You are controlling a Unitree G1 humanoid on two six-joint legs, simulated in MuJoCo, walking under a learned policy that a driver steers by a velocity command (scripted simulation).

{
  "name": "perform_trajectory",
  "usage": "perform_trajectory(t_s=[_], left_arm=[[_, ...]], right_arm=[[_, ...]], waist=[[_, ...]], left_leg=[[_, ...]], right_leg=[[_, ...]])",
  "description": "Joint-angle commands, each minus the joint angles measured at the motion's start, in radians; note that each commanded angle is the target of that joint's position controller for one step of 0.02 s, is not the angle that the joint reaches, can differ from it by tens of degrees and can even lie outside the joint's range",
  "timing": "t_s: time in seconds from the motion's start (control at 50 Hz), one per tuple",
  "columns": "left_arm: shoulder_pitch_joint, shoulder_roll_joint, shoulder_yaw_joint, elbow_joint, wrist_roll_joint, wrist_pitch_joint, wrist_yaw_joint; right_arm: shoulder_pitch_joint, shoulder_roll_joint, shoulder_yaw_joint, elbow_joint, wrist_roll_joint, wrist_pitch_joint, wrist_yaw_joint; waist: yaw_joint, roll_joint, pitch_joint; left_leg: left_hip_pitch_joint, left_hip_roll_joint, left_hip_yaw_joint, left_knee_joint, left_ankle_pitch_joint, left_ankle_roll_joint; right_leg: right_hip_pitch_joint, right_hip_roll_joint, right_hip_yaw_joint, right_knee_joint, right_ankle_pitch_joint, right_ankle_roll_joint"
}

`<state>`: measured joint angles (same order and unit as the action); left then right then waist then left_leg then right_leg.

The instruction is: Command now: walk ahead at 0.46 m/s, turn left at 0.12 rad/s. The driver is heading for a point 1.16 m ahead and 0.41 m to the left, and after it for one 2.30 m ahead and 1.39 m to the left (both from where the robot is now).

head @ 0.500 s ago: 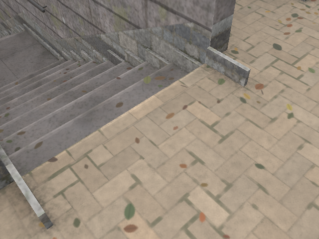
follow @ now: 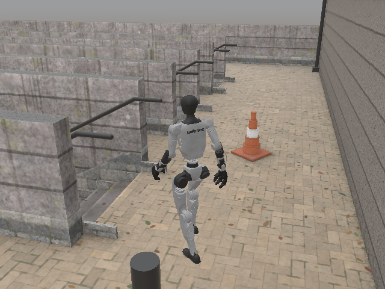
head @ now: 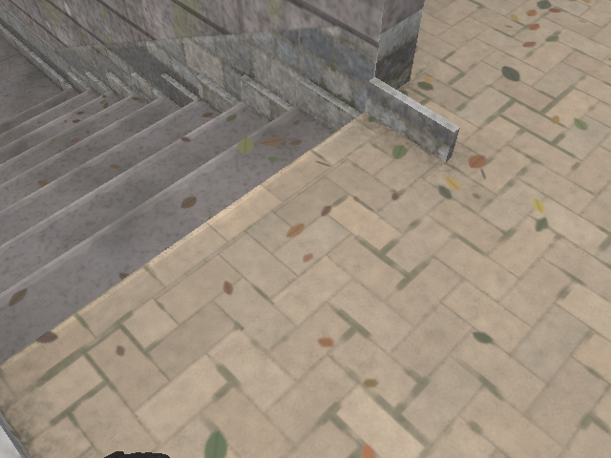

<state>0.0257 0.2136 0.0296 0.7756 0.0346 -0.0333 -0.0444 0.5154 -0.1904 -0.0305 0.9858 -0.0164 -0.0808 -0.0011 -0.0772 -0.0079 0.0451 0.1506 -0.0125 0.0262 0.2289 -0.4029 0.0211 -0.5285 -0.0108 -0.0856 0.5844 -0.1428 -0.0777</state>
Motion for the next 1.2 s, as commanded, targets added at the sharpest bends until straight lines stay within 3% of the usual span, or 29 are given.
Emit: perform_trajectory(t_s=[0.02,0.04,0.06,0.08,0.1,0.12,0.16,0.28,0.46,0.54,0.58,0.6,0.62,0.64,0.66,0.68,0.7,0.74,0.8,0.88,1.0,1.04,1.08,1.1,1.12,1.14,1.16,1.18,1.2], left_arm=[[0.267,0.135,0.051,0.033,0.004,-0.035,0.031],[0.445,0.226,0.074,0.056,0.030,-0.047,0.048],[0.451,0.299,0.086,0.057,0.031,-0.044,0.047],[0.357,0.232,0.075,0.048,0.000,-0.036,0.046],[0.260,0.162,0.054,0.039,-0.007,-0.041,0.044],[0.219,0.117,0.043,0.043,-0.008,-0.051,0.040],[0.212,0.077,0.031,0.063,-0.015,-0.065,0.048],[0.312,0.080,0.031,0.115,-0.019,-0.095,0.057],[0.426,0.111,0.029,0.189,-0.017,-0.081,0.078],[0.404,0.168,0.044,0.195,-0.008,-0.055,0.092],[0.386,0.179,0.043,0.175,-0.016,-0.042,0.079],[0.403,0.111,0.029,0.130,-0.022,-0.046,0.068],[0.369,0.099,0.032,0.045,-0.030,-0.056,0.047],[0.235,0.137,0.038,0.018,-0.017,-0.066,0.040],[0.213,0.127,0.032,0.004,-0.020,-0.080,0.035],[0.238,0.121,0.033,0.019,-0.016,-0.082,0.040],[0.252,0.116,0.035,0.021,-0.001,-0.068,0.043],[0.275,0.101,0.036,0.021,0.023,-0.028,0.037],[0.212,0.080,0.032,-0.013,0.020,0.009,0.033],[0.017,0.094,0.027,-0.076,0.006,0.005,0.039],[-0.129,0.102,0.015,-0.146,-0.007,-0.019,0.034],[-0.083,0.130,0.021,-0.144,-0.012,-0.029,0.028],[0.115,0.166,0.034,-0.093,-0.004,-0.038,0.040],[0.259,0.201,0.048,-0.065,0.010,-0.052,0.054],[0.396,0.299,0.071,-0.072,0.039,-0.056,0.070],[0.338,0.327,0.080,-0.076,0.027,-0.043,0.065],[0.235,0.225,0.065,-0.096,0.023,-0.032,0.062],[0.188,0.147,0.047,-0.101,0.010,-0.036,0.061],[0.183,0.113,0.035,-0.089,0.010,-0.045,0.057]], right_arm=[[-0.017,-0.184,-0.034,-0.025,0.006,-0.002,-0.007],[-0.015,-0.125,-0.017,-0.057,0.004,-0.003,-0.005],[0.101,-0.016,0.001,-0.071,0.036,0.004,-0.003],[0.020,-0.133,-0.029,-0.057,0.013,0.013,-0.009],[-0.059,-0.136,-0.036,-0.075,0.011,0.012,-0.001],[-0.081,-0.105,-0.031,-0.073,0.011,0.011,0.004],[-0.061,-0.079,-0.033,-0.055,-0.013,0.035,0.019],[-0.218,-0.052,-0.037,-0.102,-0.018,0.071,0.043],[-0.507,-0.037,-0.012,-0.214,-0.020,0.058,0.065],[-0.379,-0.083,-0.034,-0.189,-0.023,0.058,0.052],[-0.138,-0.153,-0.076,-0.122,-0.025,0.043,0.035],[-0.058,-0.259,-0.109,-0.114,-0.030,0.044,0.019],[-0.102,-0.317,-0.118,-0.135,-0.010,0.057,0.017],[-0.107,-0.284,-0.109,-0.131,0.002,0.067,0.011],[-0.152,-0.244,-0.098,-0.127,0.005,0.066,0.006],[-0.196,-0.200,-0.088,-0.133,0.003,0.061,0.002],[-0.248,-0.176,-0.078,-0.141,0.006,0.057,-0.005],[-0.246,-0.160,-0.068,-0.150,0.015,0.038,-0.012],[-0.166,-0.189,-0.073,-0.140,0.021,0.019,-0.019],[-0.093,-0.207,-0.082,-0.149,0.012,0.017,0.000],[-0.017,-0.217,-0.087,-0.165,-0.007,0.030,-0.011],[-0.050,-0.223,-0.086,-0.182,-0.008,0.032,-0.024],[-0.121,-0.232,-0.087,-0.208,-0.009,0.015,-0.017],[-0.127,-0.222,-0.083,-0.213,0.002,0.005,-0.005],[-0.089,-0.129,-0.058,-0.255,0.025,-0.001,0.006],[0.005,-0.138,-0.056,-0.273,0.023,0.007,0.009],[-0.002,-0.191,-0.060,-0.220,-0.002,0.025,-0.004],[-0.087,-0.180,-0.056,-0.227,-0.012,0.029,0.001],[-0.121,-0.161,-0.053,-0.237,-0.011,0.033,0.008]], waist=[[0.191,0.076,-0.107],[0.246,-0.040,-0.254],[0.173,-0.250,-0.360],[0.158,-0.091,-0.247],[0.121,-0.043,-0.113],[0.100,-0.032,-0.056],[0.060,-0.074,-0.023],[0.056,-0.059,0.027],[0.109,-0.044,0.077],[0.032,-0.089,-0.027],[-0.076,-0.032,-0.168],[-0.081,0.108,-0.260],[-0.024,0.230,-0.322],[-0.050,0.078,-0.218],[-0.016,0.019,-0.103],[0.039,-0.053,-0.049],[0.081,-0.061,-0.030],[0.104,-0.030,-0.052],[0.093,0.031,-0.037],[0.023,0.061,-0.003],[-0.032,0.095,-0.009],[0.007,0.101,-0.013],[0.111,0.069,-0.092],[0.183,-0.001,-0.176],[0.207,-0.152,-0.346],[0.129,-0.357,-0.436],[0.093,-0.154,-0.252],[0.108,-0.048,-0.127],[0.092,-0.011,-0.073]], left_leg=[[-0.230,0.181,-0.043,0.394,0.937,0.105],[-0.432,0.124,-0.012,0.702,0.551,0.090],[-0.708,-0.038,-0.008,1.009,-0.125,0.066],[-0.752,0.018,-0.103,1.071,-0.039,0.084],[-0.749,0.059,-0.103,1.038,0.064,0.091],[-0.719,0.087,-0.094,0.997,0.114,0.088],[-0.665,0.114,-0.084,0.948,0.140,0.073],[-0.836,0.130,-0.047,0.883,0.284,0.046],[-0.804,0.074,0.106,0.435,0.399,0.075],[-0.600,-0.045,0.165,0.397,0.206,0.162],[-0.259,-0.085,0.115,0.292,0.177,0.227],[0.009,0.178,-0.257,0.263,0.050,0.316],[0.166,0.356,-0.800,0.094,0.059,0.457],[0.111,0.345,-0.704,0.040,0.122,0.422],[-0.028,0.327,-0.576,0.030,0.222,0.387],[-0.145,0.277,-0.477,0.024,0.346,0.335],[-0.239,0.218,-0.389,0.014,0.434,0.296],[-0.308,0.166,-0.314,-0.001,0.545,0.276],[-0.321,0.125,-0.285,-0.010,0.537,0.257],[-0.295,0.080,-0.275,-0.006,0.539,0.205],[-0.184,0.108,-0.351,0.095,0.633,0.194],[-0.192,0.130,-0.392,0.125,0.616,0.176],[-0.252,0.103,-0.390,0.301,0.763,0.141],[-0.336,0.031,-0.331,0.520,0.698,0.119],[-0.541,-0.056,-0.232,0.853,0.351,0.079],[-0.741,-0.148,-0.149,1.056,-0.137,0.064],[-0.823,-0.051,-0.152,1.142,-0.023,0.069],[-0.811,-0.024,-0.129,1.129,0.059,0.057],[-0.786,0.004,-0.137,1.069,0.087,0.051]], right_leg=[[0.475,0.053,-0.003,-0.089,-0.002,-0.060],[0.723,-0.206,0.287,-0.136,-0.239,-0.102],[0.863,-0.466,0.766,-0.303,-0.395,-0.195],[0.710,-0.419,0.759,-0.359,-0.433,-0.166],[0.565,-0.374,0.566,-0.371,-0.358,-0.132],[0.468,-0.327,0.432,-0.400,-0.206,-0.106],[0.378,-0.255,0.251,-0.427,-0.061,-0.063],[0.415,-0.231,0.042,-0.465,0.153,-0.066],[0.587,-0.243,-0.138,-0.412,0.473,-0.051],[0.674,-0.260,-0.190,-0.107,0.967,-0.046],[0.510,-0.243,-0.208,0.310,0.744,-0.017],[0.187,-0.163,-0.202,0.651,0.157,0.025],[-0.156,0.050,-0.016,0.932,-0.410,0.072],[-0.269,-0.011,0.126,0.920,-0.311,0.062],[-0.268,-0.050,0.126,0.848,-0.224,0.062],[-0.204,-0.085,0.124,0.754,-0.181,0.065],[-0.130,-0.106,0.128,0.683,-0.162,0.079],[-0.048,-0.112,0.126,0.595,-0.146,0.112],[-0.095,-0.105,0.103,0.476,-0.070,0.139],[-0.147,-0.073,0.090,0.254,0.099,0.136],[-0.113,-0.009,0.097,0.053,0.120,0.112],[-0.007,-0.002,0.127,-0.028,0.076,0.087],[0.267,0.048,0.112,-0.092,0.013,0.034],[0.480,-0.011,0.157,-0.134,-0.008,-0.004],[0.751,-0.289,0.477,-0.156,-0.266,-0.069],[0.810,-0.441,0.920,-0.324,-0.355,-0.177],[0.671,-0.394,0.826,-0.331,-0.465,-0.163],[0.534,-0.336,0.650,-0.333,-0.349,-0.153],[0.441,-0.285,0.517,-0.342,-0.187,-0.134]])
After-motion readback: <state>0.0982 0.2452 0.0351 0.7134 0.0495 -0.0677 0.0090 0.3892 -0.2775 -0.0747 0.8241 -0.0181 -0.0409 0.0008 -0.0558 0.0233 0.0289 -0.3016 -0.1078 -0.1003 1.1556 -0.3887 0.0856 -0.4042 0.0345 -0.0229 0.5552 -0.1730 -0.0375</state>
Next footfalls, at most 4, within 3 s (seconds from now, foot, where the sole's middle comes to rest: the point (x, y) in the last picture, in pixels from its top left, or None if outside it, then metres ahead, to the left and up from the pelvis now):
0.02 right None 0.18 -0.10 -0.76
0.58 left None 0.45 0.11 -0.76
1.10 right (246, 315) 0.80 0.11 -0.76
1.54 left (138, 328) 0.78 0.36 -0.76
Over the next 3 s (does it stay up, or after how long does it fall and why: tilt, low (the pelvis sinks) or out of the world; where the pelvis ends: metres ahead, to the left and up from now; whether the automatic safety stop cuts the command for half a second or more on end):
stays up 0.94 0.32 0.00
